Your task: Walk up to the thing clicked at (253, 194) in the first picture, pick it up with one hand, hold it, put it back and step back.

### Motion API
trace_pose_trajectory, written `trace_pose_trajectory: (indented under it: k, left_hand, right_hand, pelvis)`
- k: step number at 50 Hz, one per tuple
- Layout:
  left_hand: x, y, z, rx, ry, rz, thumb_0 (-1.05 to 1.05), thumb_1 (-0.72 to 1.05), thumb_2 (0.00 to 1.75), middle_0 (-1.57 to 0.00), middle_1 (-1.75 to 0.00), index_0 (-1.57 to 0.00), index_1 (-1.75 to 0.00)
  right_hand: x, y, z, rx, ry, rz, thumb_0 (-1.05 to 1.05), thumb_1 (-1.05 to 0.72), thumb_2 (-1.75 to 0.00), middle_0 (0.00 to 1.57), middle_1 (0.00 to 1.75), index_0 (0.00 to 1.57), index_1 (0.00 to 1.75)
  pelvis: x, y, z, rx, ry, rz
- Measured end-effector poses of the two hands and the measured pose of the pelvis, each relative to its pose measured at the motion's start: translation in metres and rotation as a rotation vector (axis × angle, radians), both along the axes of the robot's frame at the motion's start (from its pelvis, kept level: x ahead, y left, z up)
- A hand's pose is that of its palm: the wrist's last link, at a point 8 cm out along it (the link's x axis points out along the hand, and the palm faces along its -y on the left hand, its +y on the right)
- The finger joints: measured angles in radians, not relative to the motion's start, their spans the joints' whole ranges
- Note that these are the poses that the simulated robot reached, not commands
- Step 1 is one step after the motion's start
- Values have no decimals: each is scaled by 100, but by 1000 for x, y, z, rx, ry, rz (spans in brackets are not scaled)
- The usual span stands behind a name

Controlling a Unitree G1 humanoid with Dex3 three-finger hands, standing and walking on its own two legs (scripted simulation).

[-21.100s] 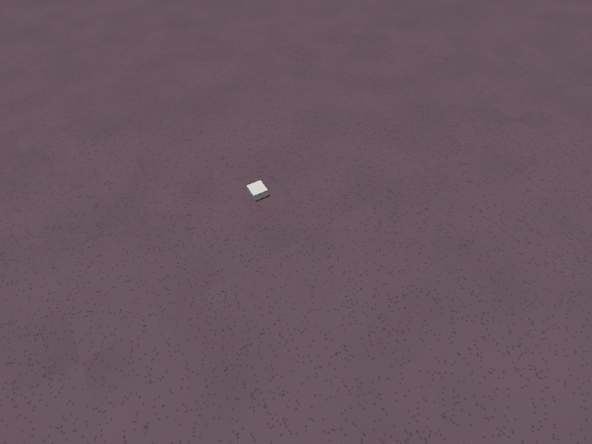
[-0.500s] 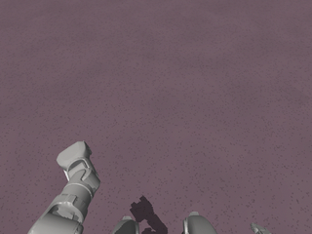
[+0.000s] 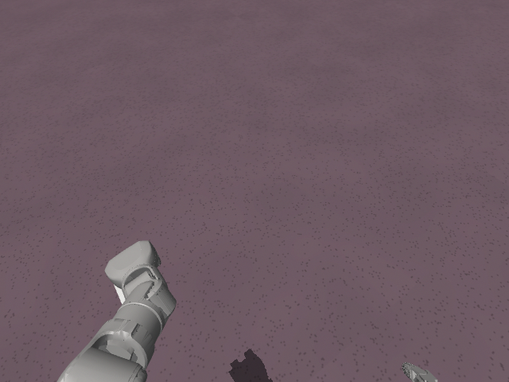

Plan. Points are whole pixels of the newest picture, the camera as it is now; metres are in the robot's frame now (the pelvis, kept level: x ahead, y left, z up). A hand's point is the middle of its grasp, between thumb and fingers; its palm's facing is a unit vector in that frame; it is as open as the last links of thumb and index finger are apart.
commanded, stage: hold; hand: left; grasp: from above
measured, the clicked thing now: (143, 292) +0.30 +0.24 -0.11
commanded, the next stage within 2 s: crouch in 1.74 s
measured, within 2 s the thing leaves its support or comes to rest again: neither
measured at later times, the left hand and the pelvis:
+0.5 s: hand (144, 278) +0.30 +0.22 -0.05, palm faces -0.35 -0.30 -0.89, open 10.3 cm; pelvis +0.00 +0.00 +0.01, yaw +0 degrees
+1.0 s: hand (138, 283) +0.29 +0.22 -0.03, palm faces -0.34 -0.30 -0.89, open 10.3 cm; pelvis -0.01 +0.00 +0.02, yaw +0 degrees
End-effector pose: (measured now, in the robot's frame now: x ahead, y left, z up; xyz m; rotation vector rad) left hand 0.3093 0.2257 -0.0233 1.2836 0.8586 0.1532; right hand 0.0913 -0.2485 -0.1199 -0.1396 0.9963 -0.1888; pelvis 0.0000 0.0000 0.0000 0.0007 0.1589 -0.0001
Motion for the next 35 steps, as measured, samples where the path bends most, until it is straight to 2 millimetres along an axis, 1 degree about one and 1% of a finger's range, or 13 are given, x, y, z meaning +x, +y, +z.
trace_pose_trajectory:
  k: [7, 14, 21, 35]
  left_hand:
    - [1, -3, 11, -3, -6, -26, 2, -8, 52, -66, -49, -75, -48]
    - [0, -3, 22, 5, -15, -38, 2, -9, 52, -66, -48, -75, -48]
    - [-2, -3, 31, 8, -14, -34, 1, -9, 52, -67, -48, -75, -48]
    - [-10, -5, 42, 3, -19, -40, 1, -9, 52, -68, -46, -76, -47]
  right_hand:
    - [15, -1, 9, 7, -38, 26, 0, -89, -89, 20, 30, 20, 30]
    - [23, 1, 16, 18, -64, 45, 0, -90, -89, 20, 30, 20, 30]
    - [27, 5, 19, 36, -82, 66, 1, -90, -89, 20, 30, 20, 30]
    - [29, 11, 23, 61, -109, 93, 1, -90, -90, 20, 30, 20, 30]
  pelvis:
    - [2, 0, 5, 3, -24, -1]
    - [3, 0, 9, 4, -47, -2]
    - [2, 0, 12, 4, -66, -4]
    - [-4, 0, 15, 5, -93, -6]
